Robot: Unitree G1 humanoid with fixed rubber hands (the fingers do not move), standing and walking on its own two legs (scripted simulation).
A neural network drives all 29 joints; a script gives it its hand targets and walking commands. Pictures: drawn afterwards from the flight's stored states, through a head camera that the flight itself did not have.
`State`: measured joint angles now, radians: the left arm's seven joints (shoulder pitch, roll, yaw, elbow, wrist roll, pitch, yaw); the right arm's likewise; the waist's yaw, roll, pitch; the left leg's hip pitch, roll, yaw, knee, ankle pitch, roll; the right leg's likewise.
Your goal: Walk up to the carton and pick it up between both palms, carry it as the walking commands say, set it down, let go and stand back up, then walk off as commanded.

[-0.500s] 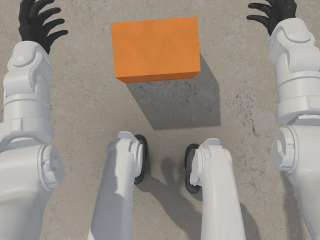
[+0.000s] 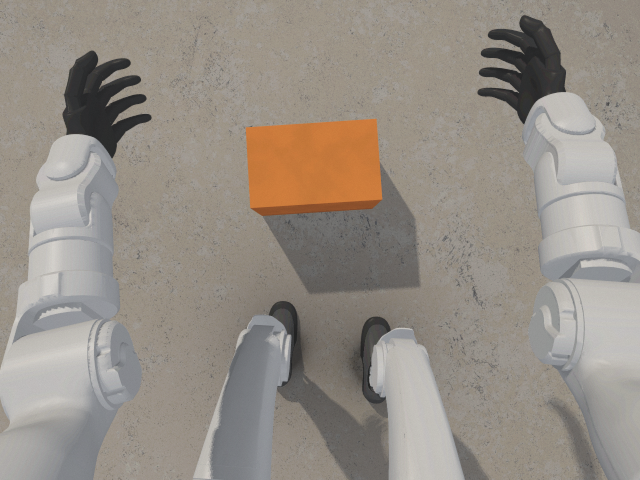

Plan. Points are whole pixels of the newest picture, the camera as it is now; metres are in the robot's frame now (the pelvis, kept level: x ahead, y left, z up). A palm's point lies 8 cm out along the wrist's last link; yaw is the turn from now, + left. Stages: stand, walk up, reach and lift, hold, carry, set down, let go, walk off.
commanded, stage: set down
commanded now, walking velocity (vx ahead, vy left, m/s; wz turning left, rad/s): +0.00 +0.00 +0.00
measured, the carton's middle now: (314, 171) +0.54 +0.06 -0.55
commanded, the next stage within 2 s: let go in 0.10 s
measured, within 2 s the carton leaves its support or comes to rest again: neither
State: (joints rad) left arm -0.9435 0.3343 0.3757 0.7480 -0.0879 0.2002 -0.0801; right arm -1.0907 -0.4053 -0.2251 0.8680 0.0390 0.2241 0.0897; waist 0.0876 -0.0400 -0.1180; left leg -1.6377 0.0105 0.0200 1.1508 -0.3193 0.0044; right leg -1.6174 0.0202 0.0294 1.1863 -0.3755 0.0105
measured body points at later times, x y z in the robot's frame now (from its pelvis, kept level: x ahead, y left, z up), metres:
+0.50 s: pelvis +0.04 +0.00 +0.08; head +0.27 +0.01 +0.47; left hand +0.38 +0.28 -0.02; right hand +0.42 -0.21 -0.03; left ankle +0.08 +0.12 -0.60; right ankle +0.06 -0.12 -0.60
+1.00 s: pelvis +0.09 -0.01 +0.14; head +0.14 -0.01 +0.59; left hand +0.25 +0.23 +0.06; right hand +0.27 -0.24 +0.06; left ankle +0.08 +0.12 -0.60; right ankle +0.06 -0.12 -0.60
